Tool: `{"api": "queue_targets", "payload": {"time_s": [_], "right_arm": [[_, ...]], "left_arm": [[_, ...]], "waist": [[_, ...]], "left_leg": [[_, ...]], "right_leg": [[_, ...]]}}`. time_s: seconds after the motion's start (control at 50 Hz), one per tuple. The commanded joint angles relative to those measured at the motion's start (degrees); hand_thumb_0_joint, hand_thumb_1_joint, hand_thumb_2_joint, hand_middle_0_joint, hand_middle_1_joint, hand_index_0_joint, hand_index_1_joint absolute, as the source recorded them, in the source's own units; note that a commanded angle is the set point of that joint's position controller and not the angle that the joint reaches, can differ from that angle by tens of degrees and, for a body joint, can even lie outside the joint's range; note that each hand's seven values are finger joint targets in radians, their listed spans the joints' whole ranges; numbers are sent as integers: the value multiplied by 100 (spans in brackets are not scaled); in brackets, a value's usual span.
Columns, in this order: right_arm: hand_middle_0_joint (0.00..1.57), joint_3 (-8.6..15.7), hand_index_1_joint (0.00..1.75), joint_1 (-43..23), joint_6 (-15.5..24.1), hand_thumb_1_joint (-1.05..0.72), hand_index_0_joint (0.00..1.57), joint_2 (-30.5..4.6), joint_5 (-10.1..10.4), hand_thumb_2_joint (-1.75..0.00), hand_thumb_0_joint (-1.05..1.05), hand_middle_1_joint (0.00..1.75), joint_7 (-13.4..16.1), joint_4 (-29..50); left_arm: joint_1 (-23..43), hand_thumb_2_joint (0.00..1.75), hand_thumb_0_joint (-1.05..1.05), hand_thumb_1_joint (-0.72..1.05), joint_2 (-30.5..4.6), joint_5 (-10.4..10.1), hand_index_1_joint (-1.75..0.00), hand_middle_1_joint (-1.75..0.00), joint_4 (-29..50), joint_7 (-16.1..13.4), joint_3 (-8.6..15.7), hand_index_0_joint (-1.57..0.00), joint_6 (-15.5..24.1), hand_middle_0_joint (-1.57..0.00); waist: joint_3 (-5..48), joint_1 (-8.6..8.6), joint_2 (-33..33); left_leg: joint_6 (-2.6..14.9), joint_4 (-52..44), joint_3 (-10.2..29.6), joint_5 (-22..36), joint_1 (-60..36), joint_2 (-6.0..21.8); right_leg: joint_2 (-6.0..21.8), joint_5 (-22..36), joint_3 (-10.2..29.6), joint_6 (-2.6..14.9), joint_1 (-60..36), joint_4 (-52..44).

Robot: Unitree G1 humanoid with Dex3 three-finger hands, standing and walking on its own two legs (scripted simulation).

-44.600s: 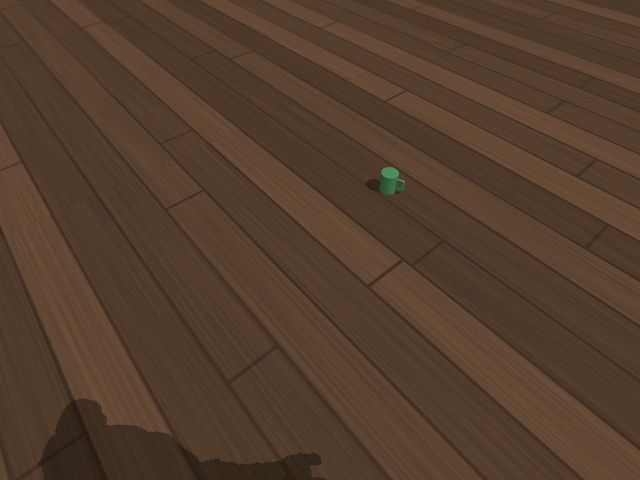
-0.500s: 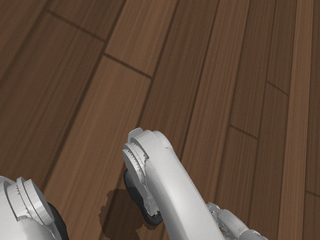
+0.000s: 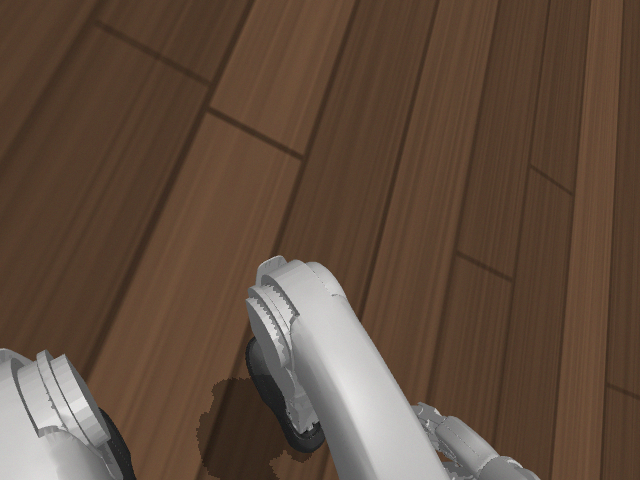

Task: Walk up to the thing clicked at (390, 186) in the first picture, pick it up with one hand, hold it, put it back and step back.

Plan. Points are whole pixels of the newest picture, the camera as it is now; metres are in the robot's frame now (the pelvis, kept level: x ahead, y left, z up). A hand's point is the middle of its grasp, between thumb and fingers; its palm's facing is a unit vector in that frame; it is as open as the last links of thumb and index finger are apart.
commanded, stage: close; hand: left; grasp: from above
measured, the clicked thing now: out of the picture +0.51 +0.32 -0.26
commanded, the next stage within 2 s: settle in 0.80 s
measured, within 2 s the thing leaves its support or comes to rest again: leaves its support in 1.36 s
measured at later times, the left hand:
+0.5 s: hand out of the picture +0.48 +0.31 -0.22, palm faces -0.38 -0.16 -0.91, open 12.2 cm
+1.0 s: hand out of the picture +0.48 +0.31 -0.22, palm faces -0.38 -0.15 -0.91, open 11.6 cm
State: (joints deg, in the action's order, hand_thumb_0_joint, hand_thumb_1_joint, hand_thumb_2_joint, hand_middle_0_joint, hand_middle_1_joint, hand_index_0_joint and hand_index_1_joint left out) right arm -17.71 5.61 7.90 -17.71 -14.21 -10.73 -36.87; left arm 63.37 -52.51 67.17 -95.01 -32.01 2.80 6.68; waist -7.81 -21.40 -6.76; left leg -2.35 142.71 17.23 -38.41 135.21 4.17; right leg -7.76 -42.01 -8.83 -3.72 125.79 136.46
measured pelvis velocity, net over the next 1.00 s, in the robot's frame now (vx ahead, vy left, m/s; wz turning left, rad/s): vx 0.00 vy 0.00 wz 0.00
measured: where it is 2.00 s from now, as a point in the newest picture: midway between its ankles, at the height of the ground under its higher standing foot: (214, 451)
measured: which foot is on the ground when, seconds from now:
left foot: down 0.00-1.00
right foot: down 0.00-1.00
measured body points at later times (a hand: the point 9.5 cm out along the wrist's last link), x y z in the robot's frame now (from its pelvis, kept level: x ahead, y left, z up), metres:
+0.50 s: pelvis +0.00 +0.00 +0.00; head +0.27 +0.12 +0.34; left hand +0.49 +0.32 -0.17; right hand +0.06 -0.24 -0.07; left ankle +0.07 +0.15 -0.28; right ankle +0.10 -0.12 -0.28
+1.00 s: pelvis +0.00 +0.00 +0.00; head +0.27 +0.12 +0.34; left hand +0.49 +0.32 -0.17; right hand +0.06 -0.25 -0.07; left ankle +0.07 +0.15 -0.28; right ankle +0.10 -0.12 -0.28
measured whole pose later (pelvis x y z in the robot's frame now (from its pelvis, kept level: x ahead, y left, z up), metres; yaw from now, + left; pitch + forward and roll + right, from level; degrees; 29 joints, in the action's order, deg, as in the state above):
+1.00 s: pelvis +0.00 +0.00 +0.00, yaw +0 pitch +29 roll -13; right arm -18.1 4.8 7.8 -17.7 -14.3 -9.8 -36.9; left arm 65.1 -52.2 66.1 -93.6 -30.7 0.3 5.6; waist -8.0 -21.2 -6.7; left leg -1.9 142.1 16.8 -38.1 135.2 4.1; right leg -7.5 -41.8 -8.6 -4.0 125.5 135.7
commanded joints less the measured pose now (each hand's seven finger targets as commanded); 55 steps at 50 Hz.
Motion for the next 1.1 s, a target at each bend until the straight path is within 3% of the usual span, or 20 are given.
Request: {"api": "queue_targets", "payload": {"time_s": [0.0, 0.06, 0.1, 0.16, 0.2, 0.24, 0.3, 0.32, 0.36, 0.38, 0.48, 0.52, 0.56, 0.72, 0.84, 0.92, 0.98, 1.02, 1.06, 1.08], "right_arm": [[20, 550, 30, 1040, 13, -90, 20, -1718, 12, -90, 0, 30, 27, -75], [20, 539, 30, 1061, -20, -90, 20, -1736, -7, -90, 0, 30, 54, -30], [20, 537, 30, 1059, -13, -90, 20, -1685, -31, -90, 0, 30, 49, -43], [20, 525, 30, 1078, -22, -90, 20, -1740, -35, -90, 0, 30, 50, -66], [20, 526, 30, 1103, -34, -90, 20, -1744, -16, -90, 0, 30, 60, -85], [20, 508, 30, 1070, -44, -90, 20, -1693, -43, -90, 0, 30, 62, -81], [20, 500, 30, 1136, -34, -90, 20, -1725, -31, -90, 0, 30, 70, -107], [20, 512, 30, 1121, -33, -90, 20, -1745, -18, -90, 0, 30, 74, -116], [20, 498, 30, 1132, -22, -90, 20, -1706, -24, -90, 0, 30, 59, -106], [20, 484, 30, 990, -13, -90, 20, -1716, -19, -90, 0, 30, 67, 11], [20, 497, 30, 1091, -37, -90, 20, -1735, -8, -90, 0, 30, 77, -87], [20, 494, 30, 992, -6, -91, 20, -1698, -10, -90, 0, 30, 65, 48], [20, 526, 30, 1091, -23, -90, 20, -1746, 15, -90, 0, 30, 78, -121], [20, 506, 30, 1053, -15, -91, 20, -1740, 8, -90, 0, 30, 97, -70], [20, 489, 30, 1002, -37, -91, 20, -1739, -15, -90, 0, 30, 130, -34], [20, 481, 30, 1098, -27, -92, 20, -1720, -2, -90, 0, 30, 119, -116], [20, 488, 30, 988, -21, -93, 20, -1729, 24, -91, 0, 30, 129, 14], [20, 514, 30, 978, -20, -93, 20, -1763, 14, -91, 0, 30, 138, -10], [20, 515, 30, 1088, -59, -93, 20, -1725, -4, -91, 0, 30, 125, -110], [20, 524, 30, 1009, -69, -93, 20, -1718, 12, -91, 0, 30, 125, -37]], "left_arm": [[1046, 95, 0, -38, -1065, -54, -104, -106, 118, 35, -6, -16, -185, -14], [1114, 98, 0, -33, -1227, -77, -104, -106, 245, 10, 58, -20, -161, -19], [1217, 94, 0, -29, -1066, -82, -104, -106, 417, 25, -24, -23, -147, -21], [1025, 89, 0, -28, -1070, -54, -100, -102, 114, 65, -56, -24, -185, -22], [1172, 91, 0, -25, -1202, -67, -101, -103, 320, 62, 32, -25, -172, -23], [1145, 91, 0, -23, -1029, -113, -100, -102, 306, 67, -95, -28, -185, -26], [1068, 87, 0, -21, -1013, -94, -98, -101, 202, 96, -139, -29, -223, -27], [1119, 87, 0, -20, -1092, -108, -98, -101, 292, 92, -73, -30, -201, -27], [903, 85, 0, -17, -974, -132, -96, -98, 70, 127, -122, -32, -238, -30], [1170, 87, 0, -17, -1022, -157, -97, -100, 391, 122, -161, -32, -189, -30], [1019, 90, 0, -9, -1081, -125, -98, -100, 296, 145, -73, -39, -223, -37], [1099, 87, 0, -7, -888, -161, -97, -100, 393, 177, -224, -40, -203, -38], [932, 89, 0, -5, -1044, -133, -97, -100, 302, 180, -98, -42, -225, -39], [1099, 90, 0, 7, -922, -120, -96, -98, 351, 208, -221, -51, -230, -50], [1096, 94, 0, 18, -1046, -98, -97, -99, 386, 188, -183, -60, -218, -59], [1052, 98, 0, 18, -928, -107, -102, -105, 141, 196, -248, -64, -272, -61], [1204, 102, 0, 20, -1002, -129, -104, -106, 363, 208, -253, -66, -249, -64], [1325, 103, 0, 24, -1063, -114, -106, -108, 649, 236, -189, -69, -245, -66], [1141, 103, 0, 25, -995, -120, -106, -108, 411, 287, -196, -70, -289, -67], [1292, 105, 0, 27, -1055, -87, -108, -111, 759, 289, -174, -69, -266, -67]], "waist": [[3425, -112, 2495], [3562, -97, 2406], [3720, -35, 2638], [3514, -178, 2381], [3702, -103, 2511], [3676, -93, 2519], [3510, -170, 2445], [3562, -98, 2506], [3393, -132, 2423], [3538, -111, 2502], [3724, -78, 2459], [3546, -101, 2502], [3569, -10, 2442], [3444, -122, 2356], [3677, -39, 2357], [3424, -145, 2305], [3504, -109, 2465], [3784, 6, 2689], [3670, -43, 2663], [3961, 48, 2724]], "left_leg": [[350, -1218, -792, 831, -2654, 99], [361, -1206, -813, 769, -2609, 108], [334, -1236, -806, 901, -2770, 98], [357, -1220, -757, 832, -2664, 114], [351, -1203, -757, 955, -2786, 116], [351, -1222, -768, 930, -2738, 113], [357, -1208, -783, 913, -2700, 106], [351, -1224, -774, 887, -2661, 99], [349, -1240, -761, 899, -2683, 104], [350, -1247, -762, 919, -2698, 106], [357, -1223, -754, 1034, -2786, 109], [350, -1249, -773, 967, -2694, 105], [351, -1260, -768, 899, -2678, 94], [362, -1270, -764, 812, -2612, 87], [366, -1272, -784, 841, -2630, 81], [369, -1260, -753, 898, -2596, 88], [349, -1334, -762, 901, -2722, 90], [324, -1339, -759, 1014, -2905, 92], [335, -1356, -802, 947, -2802, 77], [331, -1320, -792, 1108, -2969, 93]], "right_leg": [[-107, 1668, -638, 437, -1753, -1398], [-116, 1635, -549, 419, -2008, -1477], [-104, 1715, -617, 445, -1910, -1393], [-121, 1679, -636, 417, -1886, -1418], [-106, 1786, -656, 411, -1938, -1394], [-113, 1773, -631, 417, -1950, -1415], [-123, 1782, -611, 400, -1961, -1445], [-110, 1733, -631, 419, -1902, -1428], [-108, 1710, -652, 411, -1871, -1409], [-119, 1751, -631, 421, -1908, -1438], [-117, 1845, -651, 411, -1986, -1418], [-123, 1795, -605, 429, -1962, -1418], [-124, 1706, -652, 434, -1883, -1423], [-108, 1649, -638, 425, -1810, -1452], [-113, 1668, -582, 417, -2035, -1493], [-99, 1729, -612, 412, -1876, -1450], [-101, 1708, -587, 444, -1950, -1457], [-93, 1782, -647, 454, -1918, -1408], [-98, 1733, -588, 456, -1986, -1437], [-110, 1863, -599, 454, -2051, -1415]]}}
